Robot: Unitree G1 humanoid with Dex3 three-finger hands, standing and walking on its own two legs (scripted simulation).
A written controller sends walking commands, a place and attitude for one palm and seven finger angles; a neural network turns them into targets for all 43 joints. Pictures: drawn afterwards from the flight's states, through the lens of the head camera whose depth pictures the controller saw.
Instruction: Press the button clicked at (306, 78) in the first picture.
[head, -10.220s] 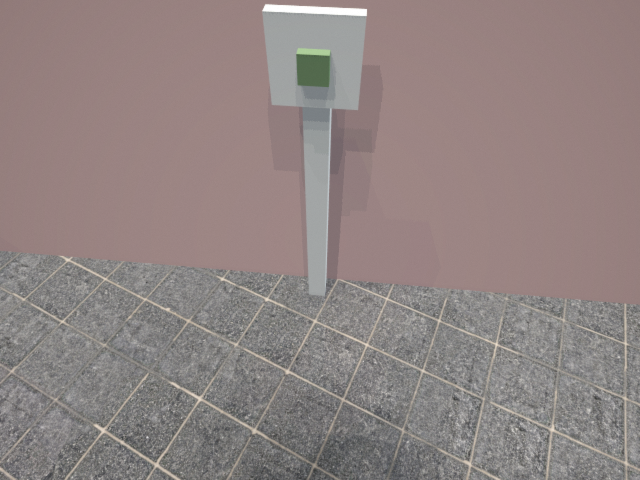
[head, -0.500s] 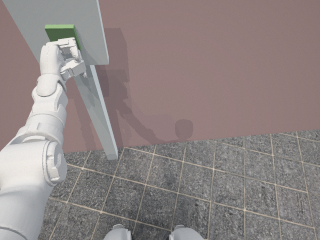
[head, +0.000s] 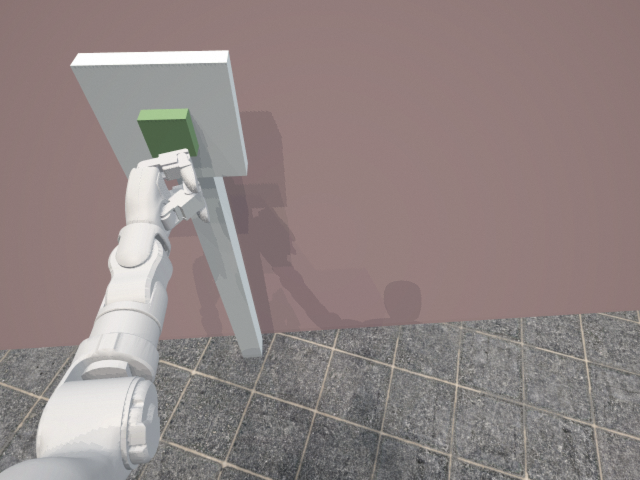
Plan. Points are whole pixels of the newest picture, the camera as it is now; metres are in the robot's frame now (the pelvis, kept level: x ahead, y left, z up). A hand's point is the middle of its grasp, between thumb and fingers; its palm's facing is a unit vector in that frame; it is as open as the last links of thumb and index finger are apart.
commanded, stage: pull the fist back off the button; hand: left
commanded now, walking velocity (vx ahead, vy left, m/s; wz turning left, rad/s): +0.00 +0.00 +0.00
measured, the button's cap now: (170, 132) +0.53 +0.19 +0.15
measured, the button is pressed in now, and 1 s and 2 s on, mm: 0 0 0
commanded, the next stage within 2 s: draw the hand back to the body in 0.34 s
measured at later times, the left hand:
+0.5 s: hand (185, 227) +0.39 +0.15 +0.12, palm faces +0.07 -1.00 -0.01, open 3.1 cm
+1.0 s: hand (117, 291) +0.28 +0.19 +0.16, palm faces +0.10 -0.99 -0.09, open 3.1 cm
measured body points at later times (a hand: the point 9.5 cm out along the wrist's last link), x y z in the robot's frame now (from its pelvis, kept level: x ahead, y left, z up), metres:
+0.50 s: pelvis +0.00 -0.02 +0.01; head +0.02 -0.02 +0.46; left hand +0.38 +0.21 +0.12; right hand +0.14 -0.26 -0.09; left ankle +0.02 +0.10 -0.71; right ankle -0.02 -0.12 -0.71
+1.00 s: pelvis -0.01 -0.01 +0.02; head -0.03 -0.03 +0.47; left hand +0.27 +0.24 +0.16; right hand +0.19 -0.23 -0.05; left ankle +0.02 +0.10 -0.71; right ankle -0.02 -0.12 -0.71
